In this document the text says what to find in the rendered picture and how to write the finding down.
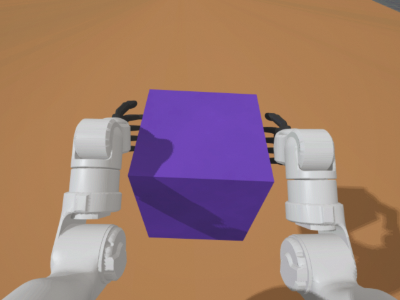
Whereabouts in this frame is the robot right forearm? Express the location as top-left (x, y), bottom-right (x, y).
top-left (274, 128), bottom-right (357, 280)

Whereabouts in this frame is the left robot upper arm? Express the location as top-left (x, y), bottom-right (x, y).
top-left (2, 224), bottom-right (127, 300)

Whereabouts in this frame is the carton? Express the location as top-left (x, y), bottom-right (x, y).
top-left (128, 89), bottom-right (274, 241)

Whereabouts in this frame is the left robot hand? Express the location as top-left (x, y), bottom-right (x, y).
top-left (112, 101), bottom-right (143, 151)

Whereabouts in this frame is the right robot upper arm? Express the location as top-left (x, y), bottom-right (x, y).
top-left (280, 234), bottom-right (397, 300)

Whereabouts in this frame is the right robot hand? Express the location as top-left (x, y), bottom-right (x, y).
top-left (263, 113), bottom-right (291, 165)

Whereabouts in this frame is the robot left forearm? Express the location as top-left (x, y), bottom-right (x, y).
top-left (51, 117), bottom-right (131, 265)

